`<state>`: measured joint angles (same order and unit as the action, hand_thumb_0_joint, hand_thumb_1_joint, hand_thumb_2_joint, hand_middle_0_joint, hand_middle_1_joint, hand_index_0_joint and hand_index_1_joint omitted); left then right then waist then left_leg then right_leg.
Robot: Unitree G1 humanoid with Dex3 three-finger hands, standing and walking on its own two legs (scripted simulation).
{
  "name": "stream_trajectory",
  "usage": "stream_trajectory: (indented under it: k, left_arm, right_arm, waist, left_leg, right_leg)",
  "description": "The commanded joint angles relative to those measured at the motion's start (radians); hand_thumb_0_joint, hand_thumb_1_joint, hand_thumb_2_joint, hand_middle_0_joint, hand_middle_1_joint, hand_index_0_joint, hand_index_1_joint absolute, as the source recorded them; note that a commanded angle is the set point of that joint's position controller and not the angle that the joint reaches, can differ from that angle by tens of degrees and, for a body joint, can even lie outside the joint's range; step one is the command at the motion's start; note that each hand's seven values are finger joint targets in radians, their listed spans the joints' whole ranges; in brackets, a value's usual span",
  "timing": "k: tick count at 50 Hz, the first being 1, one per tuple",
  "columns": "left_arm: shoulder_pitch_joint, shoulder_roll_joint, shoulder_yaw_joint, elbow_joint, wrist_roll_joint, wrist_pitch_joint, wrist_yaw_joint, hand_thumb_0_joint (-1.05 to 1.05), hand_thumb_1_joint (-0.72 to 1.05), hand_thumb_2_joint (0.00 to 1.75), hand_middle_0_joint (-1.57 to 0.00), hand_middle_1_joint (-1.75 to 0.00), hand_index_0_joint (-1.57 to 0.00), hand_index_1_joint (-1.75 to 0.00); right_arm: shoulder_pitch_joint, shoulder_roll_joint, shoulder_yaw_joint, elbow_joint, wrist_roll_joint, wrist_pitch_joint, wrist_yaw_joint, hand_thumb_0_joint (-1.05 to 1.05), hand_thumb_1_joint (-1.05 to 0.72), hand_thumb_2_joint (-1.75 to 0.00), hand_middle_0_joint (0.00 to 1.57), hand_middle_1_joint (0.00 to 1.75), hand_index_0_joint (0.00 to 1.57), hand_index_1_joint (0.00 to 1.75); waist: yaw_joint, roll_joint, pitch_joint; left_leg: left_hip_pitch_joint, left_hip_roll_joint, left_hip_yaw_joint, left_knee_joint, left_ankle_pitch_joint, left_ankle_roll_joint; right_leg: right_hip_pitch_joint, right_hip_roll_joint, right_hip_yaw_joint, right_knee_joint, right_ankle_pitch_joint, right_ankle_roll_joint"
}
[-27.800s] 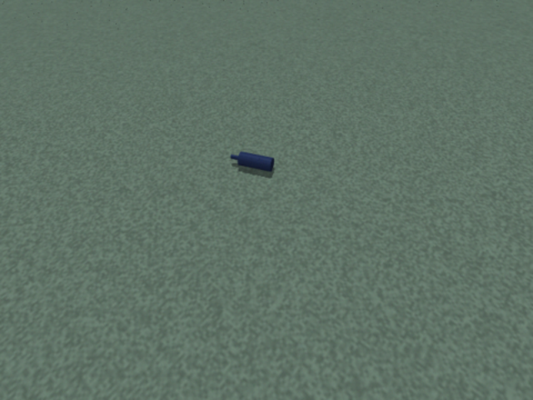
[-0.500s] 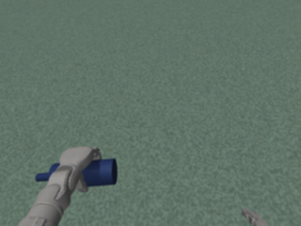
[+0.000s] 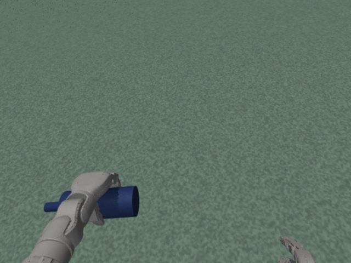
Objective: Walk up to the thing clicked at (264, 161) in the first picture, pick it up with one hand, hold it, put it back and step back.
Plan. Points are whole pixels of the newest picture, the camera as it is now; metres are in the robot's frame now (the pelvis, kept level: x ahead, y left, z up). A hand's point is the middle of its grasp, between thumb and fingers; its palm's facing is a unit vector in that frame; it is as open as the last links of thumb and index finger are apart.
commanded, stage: hold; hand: left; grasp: from above
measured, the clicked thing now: (91, 204) +0.30 +0.25 -0.07
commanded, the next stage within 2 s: crouch in 0.82 s
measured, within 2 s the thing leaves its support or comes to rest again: neither
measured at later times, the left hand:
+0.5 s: hand (96, 201) +0.29 +0.22 -0.03, palm faces -0.46 -0.05 -0.88, open 10.4 cm
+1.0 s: hand (95, 200) +0.29 +0.22 -0.03, palm faces -0.46 -0.04 -0.89, open 10.5 cm
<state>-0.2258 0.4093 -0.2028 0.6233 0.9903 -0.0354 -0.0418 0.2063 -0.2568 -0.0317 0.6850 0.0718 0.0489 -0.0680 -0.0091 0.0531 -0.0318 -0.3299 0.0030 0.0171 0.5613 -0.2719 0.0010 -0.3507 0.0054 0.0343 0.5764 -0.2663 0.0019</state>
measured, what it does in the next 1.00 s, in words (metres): stands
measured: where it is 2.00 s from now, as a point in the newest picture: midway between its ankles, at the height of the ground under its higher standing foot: outside the picture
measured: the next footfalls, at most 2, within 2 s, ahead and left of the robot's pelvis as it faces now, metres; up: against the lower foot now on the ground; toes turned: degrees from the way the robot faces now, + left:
none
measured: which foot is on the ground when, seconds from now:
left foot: down 0.00-1.00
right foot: down 0.00-1.00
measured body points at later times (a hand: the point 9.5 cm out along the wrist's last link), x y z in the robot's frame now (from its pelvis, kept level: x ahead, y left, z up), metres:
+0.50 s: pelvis +0.00 +0.00 +0.01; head +0.01 -0.02 +0.45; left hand +0.31 +0.22 +0.02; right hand +0.15 -0.25 -0.11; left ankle +0.01 +0.12 -0.73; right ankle +0.02 -0.12 -0.73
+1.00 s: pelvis +0.01 +0.01 +0.01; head +0.01 -0.02 +0.46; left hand +0.31 +0.22 +0.02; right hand +0.14 -0.25 -0.11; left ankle +0.01 +0.12 -0.73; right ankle +0.02 -0.12 -0.73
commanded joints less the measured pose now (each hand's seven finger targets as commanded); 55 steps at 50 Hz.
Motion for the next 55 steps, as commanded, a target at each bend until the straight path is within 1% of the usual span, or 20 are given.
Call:
stream_trajectory:
  k: [1,6,9,10,14,17,20,22,28,29,31,37,39,41,45,46,47,48,54,55]
  left_arm:
    - [-0.343,0.218,0.11,-0.223,-0.014,-0.004,0.038,0.0,0.74,0.83,-1.04,-0.75,-1.07,-0.73]
    - [-0.359,0.237,0.125,-0.253,-0.015,-0.009,0.033,0.0,0.74,0.85,-1.04,-0.76,-1.06,-0.74]
    - [-0.333,0.217,0.114,-0.239,-0.015,-0.009,0.026,0.0,0.73,0.85,-1.04,-0.75,-1.06,-0.73]
    - [-0.339,0.233,0.127,-0.243,-0.016,-0.01,0.026,0.0,0.73,0.84,-1.03,-0.76,-1.06,-0.74]
    - [-0.331,0.222,0.112,-0.243,-0.016,-0.013,0.017,0.0,0.73,0.84,-1.03,-0.76,-1.05,-0.74]
    - [-0.307,0.223,0.121,-0.245,-0.016,-0.014,0.018,0.0,0.7,0.85,-1.02,-0.75,-1.04,-0.73]
    - [-0.325,0.212,0.109,-0.226,-0.012,-0.014,0.018,0.0,0.69,0.85,-1.01,-0.76,-1.03,-0.73]
    - [-0.316,0.244,0.141,-0.234,-0.008,-0.018,0.026,0.0,0.69,0.84,-1.01,-0.75,-1.03,-0.73]
    - [-0.347,0.235,0.125,-0.265,-0.007,-0.013,0.029,0.0,0.71,0.87,-1.03,-0.75,-1.05,-0.73]
    - [-0.347,0.224,0.109,-0.247,-0.004,-0.013,0.027,0.0,0.7,0.87,-1.03,-0.74,-1.04,-0.73]
    - [-0.325,0.229,0.12,-0.223,-0.004,-0.012,0.027,0.0,0.69,0.87,-1.02,-0.75,-1.03,-0.74]
    - [-0.305,0.205,0.101,-0.199,-0.001,-0.013,0.026,0.0,0.69,0.87,-1.01,-0.77,-1.03,-0.75]
    - [-0.322,0.225,0.122,-0.238,-0.009,-0.017,0.032,0.0,0.69,0.86,-1.0,-0.77,-1.03,-0.75]
    - [-0.343,0.222,0.11,-0.216,-0.001,-0.017,0.034,0.0,0.7,0.88,-1.01,-0.78,-1.03,-0.76]
    - [-0.345,0.23,0.125,-0.231,0.004,-0.016,0.046,0.0,0.69,0.87,-1.01,-0.78,-1.03,-0.76]
    - [-0.333,0.221,0.121,-0.233,0.001,-0.014,0.048,0.0,0.75,0.79,-1.01,-0.84,-1.07,-0.78]
    - [-0.334,0.206,0.108,-0.228,-0.004,-0.013,0.046,0.0,0.67,0.83,-0.93,-0.82,-0.99,-0.78]
    - [-0.329,0.205,0.108,-0.214,0.0,-0.013,0.047,0.0,0.63,0.86,-0.94,-0.8,-0.97,-0.77]
    - [-0.297,0.184,0.102,-0.102,0.019,-0.032,0.086,0.0,0.62,0.9,-0.95,-0.81,-0.96,-0.79]
    - [-0.306,0.186,0.106,-0.078,0.03,-0.039,0.101,0.0,0.62,0.92,-0.96,-0.8,-0.97,-0.79]
  right_arm:
    - [-0.091,-0.125,-0.036,-0.139,0.0,-0.043,-0.009,0.0,-0.9,-0.9,0.2,0.3,0.2,0.3]
    - [-0.094,-0.125,-0.036,-0.137,0.0,-0.042,-0.012,0.0,-0.9,-0.9,0.2,0.3,0.2,0.3]
    - [-0.097,-0.121,-0.032,-0.138,0.001,-0.041,-0.013,0.0,-0.9,-0.9,0.2,0.3,0.2,0.3]
    - [-0.099,-0.122,-0.034,-0.137,0.001,-0.041,-0.013,0.0,-0.9,-0.9,0.2,0.3,0.2,0.3]
    - [-0.101,-0.123,-0.032,-0.138,0.0,-0.037,-0.014,0.0,-0.9,-0.9,0.2,0.3,0.2,0.3]
    - [-0.105,-0.119,-0.033,-0.143,0.002,-0.033,-0.014,0.0,-0.9,-0.9,0.2,0.3,0.2,0.3]
    - [-0.105,-0.118,-0.03,-0.14,0.002,-0.031,-0.014,0.0,-0.9,-0.9,0.2,0.3,0.2,0.3]
    - [-0.104,-0.12,-0.033,-0.138,0.001,-0.028,-0.015,0.0,-0.9,-0.9,0.2,0.3,0.2,0.3]
    - [-0.102,-0.119,-0.035,-0.135,0.003,-0.024,-0.016,0.0,-0.9,-0.9,0.2,0.3,0.2,0.3]
    - [-0.098,-0.12,-0.035,-0.131,0.003,-0.022,-0.016,0.0,-0.9,-0.9,0.2,0.3,0.2,0.3]
    - [-0.096,-0.119,-0.036,-0.131,0.003,-0.02,-0.016,0.0,-0.9,-0.9,0.2,0.3,0.2,0.3]
    - [-0.098,-0.12,-0.037,-0.142,0.005,-0.016,-0.014,0.0,-0.9,-0.9,0.2,0.3,0.2,0.3]
    - [-0.098,-0.123,-0.038,-0.143,0.004,-0.016,-0.012,0.0,-0.9,-0.9,0.2,0.3,0.2,0.3]
    - [-0.094,-0.125,-0.037,-0.141,0.003,-0.016,-0.012,0.0,-0.9,-0.9,0.2,0.3,0.2,0.3]
    - [-0.091,-0.124,-0.041,-0.141,0.001,-0.017,-0.013,0.0,-0.9,-0.9,0.2,0.3,0.2,0.3]
    - [-0.09,-0.123,-0.041,-0.142,0.001,-0.017,-0.011,0.0,-0.92,-0.91,0.2,0.3,0.2,0.3]
    - [-0.099,-0.119,-0.039,-0.143,0.002,-0.018,-0.011,0.0,-0.88,-0.9,0.2,0.3,0.2,0.3]
    - [-0.093,-0.124,-0.041,-0.139,0.001,-0.018,-0.012,0.0,-0.88,-0.9,0.2,0.3,0.2,0.3]
    - [-0.075,-0.125,-0.041,-0.125,-0.003,-0.01,-0.008,0.0,-0.89,-0.9,0.2,0.3,0.2,0.3]
    - [-0.063,-0.126,-0.043,-0.119,-0.007,-0.008,-0.006,0.0,-0.89,-0.9,0.2,0.3,0.2,0.3]
  waist:
    - [0.005,-0.035,-0.219]
    - [0.009,-0.034,-0.246]
    - [0.011,-0.034,-0.221]
    - [0.014,-0.033,-0.231]
    - [0.006,-0.034,-0.22]
    - [0.018,-0.033,-0.223]
    - [0.003,-0.038,-0.208]
    - [0.022,-0.027,-0.224]
    - [0.007,-0.028,-0.243]
    - [0.001,-0.025,-0.24]
    - [0.011,-0.028,-0.228]
    - [0.015,-0.034,-0.215]
    - [0.025,-0.014,-0.235]
    - [0.008,-0.004,-0.218]
    - [0.021,-0.021,-0.236]
    - [0.018,-0.012,-0.244]
    - [0.016,-0.018,-0.234]
    - [0.006,-0.032,-0.228]
    - [0.0,-0.082,-0.161]
    - [-0.014,-0.088,-0.16]
  left_leg:
    - [0.118,-0.025,0.003,-0.09,0.132,0.019]
    - [0.146,-0.024,0.001,-0.09,0.178,0.019]
    - [0.144,-0.026,0.004,-0.098,0.174,0.02]
    - [0.149,-0.027,0.005,-0.098,0.174,0.02]
    - [0.16,-0.02,-0.001,-0.108,0.196,0.018]
    - [0.165,-0.024,0.002,-0.11,0.205,0.018]
    - [0.168,-0.024,0.005,-0.111,0.212,0.018]
    - [0.17,-0.025,0.002,-0.112,0.219,0.017]
    - [0.194,-0.028,0.007,-0.112,0.243,0.02]
    - [0.198,-0.024,0.005,-0.114,0.251,0.019]
    - [0.188,-0.023,0.003,-0.117,0.254,0.019]
    - [0.178,-0.02,-0.001,-0.124,0.245,0.016]
    - [0.183,-0.024,0.002,-0.124,0.243,0.014]
    - [0.185,-0.018,0.002,-0.129,0.232,0.012]
    - [0.181,-0.024,0.002,-0.121,0.229,0.015]
    - [0.188,-0.024,0.005,-0.121,0.233,0.015]
    - [0.188,-0.024,0.005,-0.122,0.234,0.015]
    - [0.189,-0.023,0.006,-0.119,0.233,0.017]
    - [0.122,-0.024,0.0,-0.103,0.184,0.016]
    - [0.109,-0.026,0.001,-0.089,0.176,0.018]
  right_leg:
    - [0.075,0.026,-0.003,-0.121,0.107,-0.01]
    - [0.097,0.027,-0.006,-0.121,0.151,-0.009]
    - [0.097,0.025,-0.006,-0.132,0.148,-0.009]
    - [0.102,0.024,-0.006,-0.133,0.148,-0.009]
    - [0.098,0.03,-0.011,-0.131,0.165,-0.013]
    - [0.115,0.026,-0.011,-0.138,0.173,-0.012]
    - [0.103,0.026,-0.009,-0.139,0.183,-0.011]
    - [0.113,0.026,-0.013,-0.138,0.184,-0.012]
    - [0.125,0.022,-0.007,-0.142,0.223,-0.008]
    - [0.121,0.025,-0.01,-0.139,0.226,-0.012]
    - [0.123,0.026,-0.016,-0.141,0.224,-0.013]
    - [0.123,0.028,-0.019,-0.143,0.206,-0.017]
    - [0.136,0.026,-0.016,-0.146,0.202,-0.018]
    - [0.114,0.029,-0.017,-0.145,0.192,-0.02]
    - [0.124,0.025,-0.016,-0.149,0.192,-0.016]
    - [0.126,0.025,-0.013,-0.148,0.197,-0.017]
    - [0.123,0.025,-0.015,-0.15,0.197,-0.016]
    - [0.118,0.025,-0.014,-0.15,0.2,-0.014]
    - [0.066,0.023,-0.018,-0.138,0.149,-0.015]
    - [0.051,0.02,-0.015,-0.13,0.149,-0.014]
